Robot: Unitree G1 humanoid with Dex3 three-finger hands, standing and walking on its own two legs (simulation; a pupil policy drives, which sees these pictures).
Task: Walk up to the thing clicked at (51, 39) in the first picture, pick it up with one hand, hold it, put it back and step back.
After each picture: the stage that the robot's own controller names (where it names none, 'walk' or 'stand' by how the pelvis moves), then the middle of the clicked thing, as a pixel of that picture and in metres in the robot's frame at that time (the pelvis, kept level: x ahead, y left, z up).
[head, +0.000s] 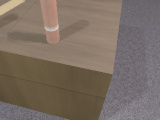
stand; (50, 19) +0.70 +0.16 +0.04
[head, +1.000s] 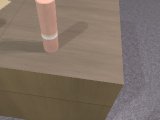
walk; (48, 26) +0.59 +0.15 +0.05
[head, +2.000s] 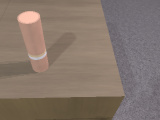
stand; (35, 45) +0.48 +0.19 +0.06
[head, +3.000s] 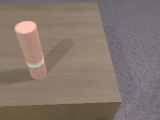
stand; (33, 53) +0.47 +0.20 +0.04
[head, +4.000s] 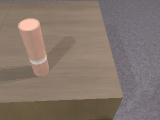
stand; (36, 50) +0.49 +0.19 +0.04
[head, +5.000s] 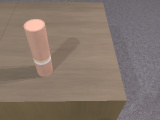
stand; (40, 51) +0.49 +0.17 +0.04
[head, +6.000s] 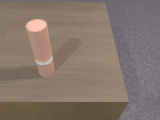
stand; (42, 51) +0.48 +0.17 +0.04
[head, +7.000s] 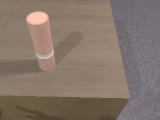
rise first; (43, 45) +0.49 +0.17 +0.04
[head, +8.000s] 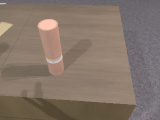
go down; (52, 50) +0.50 +0.16 +0.04
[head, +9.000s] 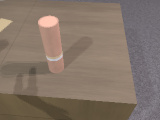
go down; (53, 47) +0.50 +0.15 +0.05
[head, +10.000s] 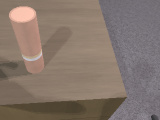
go down; (30, 45) +0.47 +0.15 +0.07
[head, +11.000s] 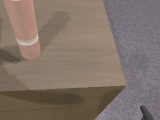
close in; (25, 28) +0.49 +0.15 +0.09
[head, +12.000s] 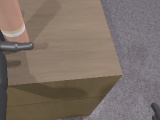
close; (9, 17) +0.50 +0.17 +0.12
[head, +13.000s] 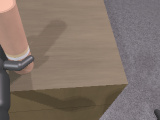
lift; (14, 41) +0.43 +0.18 +0.11
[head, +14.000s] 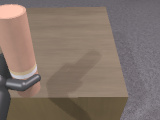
lift; (20, 57) +0.32 +0.17 +0.21
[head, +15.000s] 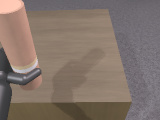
hold; (21, 51) +0.33 +0.16 +0.22
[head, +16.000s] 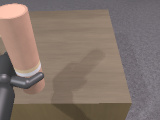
hold; (24, 55) +0.32 +0.16 +0.21
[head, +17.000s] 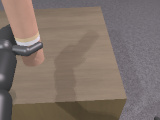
crouch; (24, 26) +0.42 +0.15 +0.23
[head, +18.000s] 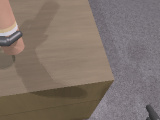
lower; (0, 16) +0.51 +0.17 +0.13
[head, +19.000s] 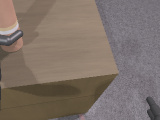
lower; (1, 14) +0.51 +0.17 +0.12
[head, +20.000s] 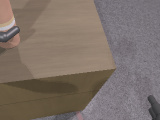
lower; out of the picture +0.52 +0.17 +0.12
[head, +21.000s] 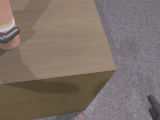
lower; out of the picture +0.52 +0.17 +0.12
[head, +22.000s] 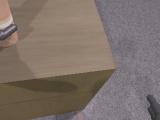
lower; out of the picture +0.53 +0.17 +0.12
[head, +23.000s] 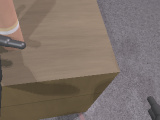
withdraw; (2, 14) +0.51 +0.16 +0.12
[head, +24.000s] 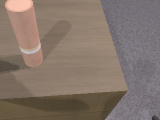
sink last; (28, 37) +0.48 +0.16 +0.09
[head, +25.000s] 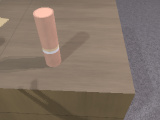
stand; (49, 40) +0.52 +0.16 +0.08
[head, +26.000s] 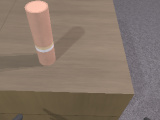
stand; (42, 37) +0.50 +0.16 +0.09
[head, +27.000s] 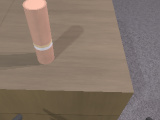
stand; (41, 35) +0.50 +0.16 +0.10
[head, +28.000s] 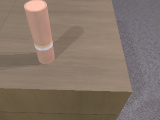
stand; (42, 36) +0.51 +0.16 +0.09
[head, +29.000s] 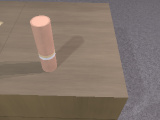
walk; (45, 46) +0.52 +0.16 +0.04
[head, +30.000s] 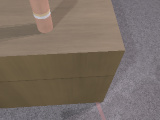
walk; (39, 4) +0.64 +0.18 +0.06
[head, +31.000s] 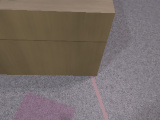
walk; out of the picture +0.92 +0.17 +0.07
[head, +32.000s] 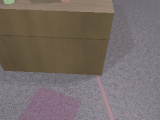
stand; out of the picture +1.13 +0.16 +0.06
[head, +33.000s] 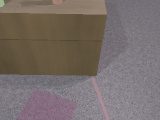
stand; out of the picture +1.11 +0.18 +0.04
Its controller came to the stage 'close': yes
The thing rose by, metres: 0.20
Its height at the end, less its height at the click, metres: +0.00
